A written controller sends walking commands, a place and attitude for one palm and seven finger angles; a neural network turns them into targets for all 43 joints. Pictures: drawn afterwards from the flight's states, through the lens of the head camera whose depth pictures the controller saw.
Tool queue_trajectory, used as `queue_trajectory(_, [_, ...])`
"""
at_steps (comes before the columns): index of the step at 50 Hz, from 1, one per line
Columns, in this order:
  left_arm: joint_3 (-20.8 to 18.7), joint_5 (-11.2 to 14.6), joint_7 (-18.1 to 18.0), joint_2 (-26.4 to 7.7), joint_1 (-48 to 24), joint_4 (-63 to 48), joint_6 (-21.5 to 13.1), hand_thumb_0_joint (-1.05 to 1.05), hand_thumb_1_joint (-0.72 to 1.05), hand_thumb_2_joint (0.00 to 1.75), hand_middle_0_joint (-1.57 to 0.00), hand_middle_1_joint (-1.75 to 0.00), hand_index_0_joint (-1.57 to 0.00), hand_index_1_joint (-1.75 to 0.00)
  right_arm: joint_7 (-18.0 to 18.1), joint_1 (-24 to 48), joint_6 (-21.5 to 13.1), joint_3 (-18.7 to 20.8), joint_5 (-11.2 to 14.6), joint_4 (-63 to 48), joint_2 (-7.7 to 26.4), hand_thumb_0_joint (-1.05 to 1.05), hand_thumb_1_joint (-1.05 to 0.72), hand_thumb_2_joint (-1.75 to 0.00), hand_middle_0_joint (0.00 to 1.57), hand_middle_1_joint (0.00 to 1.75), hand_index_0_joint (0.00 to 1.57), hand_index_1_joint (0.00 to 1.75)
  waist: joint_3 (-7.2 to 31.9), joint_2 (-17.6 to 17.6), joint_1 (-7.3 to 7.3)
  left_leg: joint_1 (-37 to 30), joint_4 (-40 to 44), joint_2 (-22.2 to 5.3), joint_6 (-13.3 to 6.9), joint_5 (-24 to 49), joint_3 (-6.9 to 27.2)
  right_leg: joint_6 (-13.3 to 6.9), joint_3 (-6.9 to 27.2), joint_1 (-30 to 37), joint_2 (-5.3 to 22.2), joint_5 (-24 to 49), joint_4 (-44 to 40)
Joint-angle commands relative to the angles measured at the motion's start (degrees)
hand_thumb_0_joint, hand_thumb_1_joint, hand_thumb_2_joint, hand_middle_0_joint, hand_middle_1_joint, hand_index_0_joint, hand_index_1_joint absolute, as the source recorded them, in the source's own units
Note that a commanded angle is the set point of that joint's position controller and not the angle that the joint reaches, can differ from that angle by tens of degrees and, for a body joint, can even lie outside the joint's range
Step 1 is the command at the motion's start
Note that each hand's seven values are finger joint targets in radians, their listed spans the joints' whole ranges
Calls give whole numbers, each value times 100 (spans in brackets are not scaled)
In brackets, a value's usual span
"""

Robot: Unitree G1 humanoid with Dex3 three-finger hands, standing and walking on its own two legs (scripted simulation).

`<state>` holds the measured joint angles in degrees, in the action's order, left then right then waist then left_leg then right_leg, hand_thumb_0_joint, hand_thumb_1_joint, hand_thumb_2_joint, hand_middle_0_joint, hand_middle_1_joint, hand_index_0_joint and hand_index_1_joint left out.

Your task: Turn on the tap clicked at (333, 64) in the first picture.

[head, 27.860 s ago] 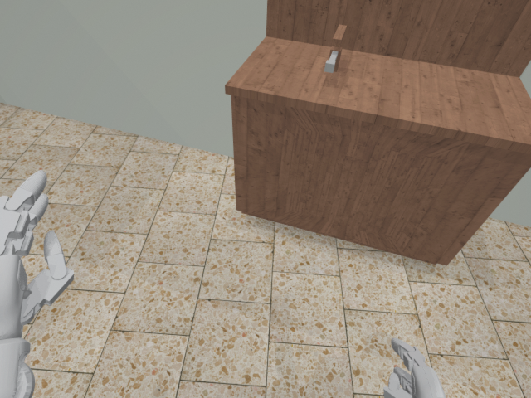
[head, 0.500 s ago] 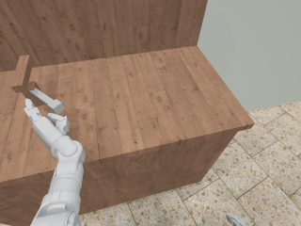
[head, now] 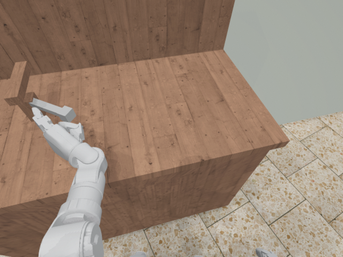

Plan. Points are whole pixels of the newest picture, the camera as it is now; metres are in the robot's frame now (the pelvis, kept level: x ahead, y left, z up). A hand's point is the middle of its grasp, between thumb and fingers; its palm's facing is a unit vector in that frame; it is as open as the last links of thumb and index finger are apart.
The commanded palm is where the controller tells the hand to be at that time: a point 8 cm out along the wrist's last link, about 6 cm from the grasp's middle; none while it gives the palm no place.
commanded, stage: push the lever round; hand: left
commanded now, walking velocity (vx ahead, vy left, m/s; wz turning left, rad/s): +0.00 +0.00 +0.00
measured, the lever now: (66, 114) +0.44 +0.26 +0.07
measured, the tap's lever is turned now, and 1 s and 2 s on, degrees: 53 80 81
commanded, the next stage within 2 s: lift the hand up off the lever in 0.76 s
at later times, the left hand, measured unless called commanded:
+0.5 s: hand (81, 121) +0.44 +0.23 +0.05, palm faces +0.83 -0.56 -0.09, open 7.7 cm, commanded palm +0.39 +0.24 +0.06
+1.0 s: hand (88, 114) +0.46 +0.22 +0.05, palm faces +0.83 -0.55 -0.10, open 8.3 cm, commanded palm +0.41 +0.24 +0.07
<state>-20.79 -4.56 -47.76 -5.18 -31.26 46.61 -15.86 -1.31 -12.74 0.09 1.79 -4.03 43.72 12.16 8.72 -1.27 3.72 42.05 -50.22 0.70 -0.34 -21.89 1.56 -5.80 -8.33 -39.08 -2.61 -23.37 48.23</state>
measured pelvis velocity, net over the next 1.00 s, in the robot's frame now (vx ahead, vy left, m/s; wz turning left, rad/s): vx -0.01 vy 0.00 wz -0.02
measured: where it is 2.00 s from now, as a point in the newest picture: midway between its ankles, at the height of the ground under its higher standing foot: outside the picture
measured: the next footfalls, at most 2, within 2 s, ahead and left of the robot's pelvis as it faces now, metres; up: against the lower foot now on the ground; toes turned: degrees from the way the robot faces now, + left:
none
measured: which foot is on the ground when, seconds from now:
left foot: down 0.00-1.00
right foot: down 0.00-1.00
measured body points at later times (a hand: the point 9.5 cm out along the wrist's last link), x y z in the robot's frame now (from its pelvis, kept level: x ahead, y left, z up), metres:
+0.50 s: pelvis +0.00 +0.00 +0.00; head +0.06 +0.01 +0.44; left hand +0.39 +0.26 +0.06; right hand +0.07 -0.26 -0.13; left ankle +0.02 +0.12 -0.69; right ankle +0.00 -0.05 -0.69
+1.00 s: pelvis -0.01 +0.00 -0.01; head +0.06 +0.01 +0.44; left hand +0.41 +0.24 +0.06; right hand +0.02 -0.26 -0.13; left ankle +0.02 +0.12 -0.69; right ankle +0.00 -0.05 -0.69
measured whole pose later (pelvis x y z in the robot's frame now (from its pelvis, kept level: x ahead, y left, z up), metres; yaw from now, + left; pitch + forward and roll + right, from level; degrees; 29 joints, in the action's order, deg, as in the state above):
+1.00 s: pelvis -0.01 +0.00 -0.01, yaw -1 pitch +17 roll -1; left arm -30.2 -9.8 -51.4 -11.8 -44.6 63.0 -18.7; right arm -2.2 -17.0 1.1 1.2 -5.6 43.7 11.9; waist 9.4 -0.8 8.6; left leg 47.2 -51.7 -0.3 -0.4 -21.6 0.9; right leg -5.9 -7.7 -44.4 -3.5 -22.4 49.2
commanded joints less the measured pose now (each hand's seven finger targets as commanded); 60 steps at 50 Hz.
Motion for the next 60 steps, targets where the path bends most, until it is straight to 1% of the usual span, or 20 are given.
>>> queue_trajectory(1, [76,-286,-10,-949,-2440,-983,-235,0,90,90,-15,-15,-15,-15,24,-83,-133,235,-43,-563,755,0,-90,-90,20,30,20,30,1889,60,139,-849,355,23,-120,1205,103,488,797,1118,297,1698,-820])
queue_trajectory(6, [-39,-332,-24,-1029,-2467,-824,-218,0,90,90,-15,-15,-15,-15,-7,-172,-81,237,-61,-599,748,0,-90,-90,20,30,20,30,1898,146,135,-706,308,37,-132,1219,66,537,839,1222,326,1966,-802])
queue_trajectory(7, [-355,-345,-53,-1306,-2331,-757,-211,0,90,90,-15,-15,-15,-15,5,-203,-58,255,-58,-563,788,0,-90,-90,20,30,20,30,1894,156,56,-676,320,33,-133,1265,85,522,834,1271,311,2002,-797])
queue_trajectory(11, [-228,-333,-12,-1231,-2391,-1054,-256,0,90,90,-15,-15,-15,-15,-23,-259,-37,246,-54,-648,749,0,-90,-90,20,30,20,30,2104,100,87,-647,266,52,-137,1340,30,593,924,1512,373,2489,-757])
queue_trajectory(12, [-486,-365,-27,-1472,-2187,-993,-244,0,90,90,-15,-15,-15,-15,-10,-283,-22,269,-57,-604,777,0,-90,-90,20,30,20,30,2079,57,18,-614,257,44,-136,1360,42,580,928,1529,360,2506,-750])
queue_trajectory(16, [-23,-334,53,-1064,-2454,-922,-240,0,90,90,-15,-15,-15,-15,-33,-279,-63,261,-40,-602,773,0,-90,-90,20,30,20,30,1814,67,216,-669,298,34,-150,1144,36,571,896,1225,325,2060,-852])
queue_trajectory(17, [-291,-329,27,-1332,-2450,-826,-232,0,90,90,-15,-15,-15,-15,-12,-283,-60,272,-26,-543,808,0,-90,-90,20,30,20,30,1733,5,168,-623,309,29,-151,1063,59,544,906,1168,313,1863,-883])
queue_trajectory(18, [-53,-314,48,-1148,-2758,-898,-269,0,90,90,-15,-15,-15,-15,-20,-283,-71,249,-23,-555,789,0,-90,-90,20,30,20,30,1718,-46,267,-642,332,45,-155,996,55,550,908,1122,324,1759,-893])
queue_trajectory(21, [-77,-324,26,-1202,-2967,-627,-341,0,90,90,-15,-15,-15,-15,-9,-333,-117,260,-41,-484,805,0,-90,-90,20,30,20,30,1699,90,337,-599,314,37,-172,832,64,556,916,983,304,1474,-950])
queue_trajectory(22, [-304,-350,-5,-1430,-2948,-595,-368,0,90,90,-15,-15,-15,-15,3,-348,-108,272,-46,-445,829,0,-90,-90,20,30,20,30,1738,-95,244,-587,318,42,-165,841,68,525,917,970,292,1421,-914])
queue_trajectory(24, [-111,-402,-5,-1268,-3205,-603,-431,0,90,90,-15,-15,-15,-15,-19,-402,-115,271,-67,-435,804,0,-90,-90,20,30,20,30,1910,-130,343,-741,294,33,-166,1006,70,520,853,928,277,1559,-827])
queue_trajectory(26, [-190,-429,-28,-1357,-3220,-458,-447,0,90,90,-15,-15,-15,-15,-40,-451,-113,268,-96,-431,811,0,-90,-90,20,30,20,30,2020,-122,325,-702,251,40,-163,1079,75,522,849,937,265,1667,-768])
queue_trajectory(27, [-509,-482,-68,-1703,-3151,-296,-441,0,90,90,-15,-15,-15,-15,-21,-487,-81,284,-106,-373,852,0,-90,-90,20,30,20,30,1978,-150,261,-620,239,35,-162,1078,81,514,860,943,268,1668,-750])
queue_trajectory(30, [-215,-570,-53,-1526,-3542,-120,-445,0,90,90,-15,-15,-15,-15,-25,-499,-62,261,-106,-406,833,0,-90,-90,20,30,20,30,1885,-50,421,-589,270,25,-178,941,68,528,854,835,269,1473,-784])
queue_trajectory(41, [-488,-724,-174,-2003,-4110,412,-520,0,90,90,-15,-15,-15,-15,-15,-671,-35,213,-157,-397,868,0,-90,-90,20,30,20,30,1934,7,529,-316,277,14,-223,643,69,559,925,773,250,1150,-842])
queue_trajectory(47, [-901,-782,-207,-2491,-4035,369,-550,0,90,90,-15,-15,-15,-15,-18,-776,-17,224,-173,-410,891,0,-90,-90,20,30,20,30,2152,-205,392,-243,249,19,-226,722,58,567,1012,1018,263,1372,-820])
queue_trajectory(49, [-658,-764,-179,-2216,-4092,224,-557,0,90,90,-15,-15,-15,-15,-37,-780,-37,216,-166,-464,860,0,-90,-90,20,30,20,30,2182,-176,456,-335,283,23,-231,764,35,581,998,1057,249,1441,-844])
queue_trajectory(52, [-855,-750,-192,-2413,-3936,76,-571,0,90,90,-15,-15,-15,-15,-42,-791,-53,237,-159,-434,880,0,-90,-90,20,30,20,30,2203,-334,344,-411,325,15,-218,809,53,548,990,1133,233,1444,-857])
queue_trajectory(56, [-531,-694,-176,-2026,-3942,-190,-581,0,90,90,-15,-15,-15,-15,-80,-742,-121,246,-153,-460,849,0,-90,-90,20,30,20,30,2191,-312,421,-570,350,16,-220,809,12,563,980,1108,208,1426,-924])
queue_trajectory(60, [-613,-651,-132,-2120,-3698,-251,-519,0,90,90,-15,-15,-15,-15,-83,-728,-139,254,-135,-443,870,0,-90,-90,20,30,20,30,2100,-243,373,-552,396,26,-217,843,2,568,1005,1266,230,1544,-978])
